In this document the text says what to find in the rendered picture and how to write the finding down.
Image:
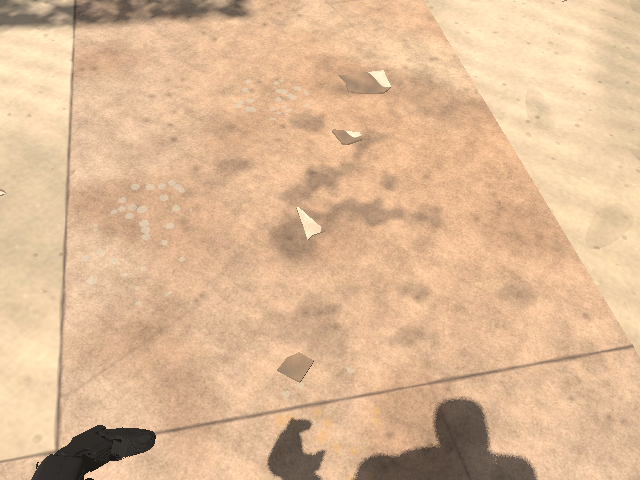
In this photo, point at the robot left hand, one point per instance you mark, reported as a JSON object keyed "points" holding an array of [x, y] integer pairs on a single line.
{"points": [[92, 449]]}

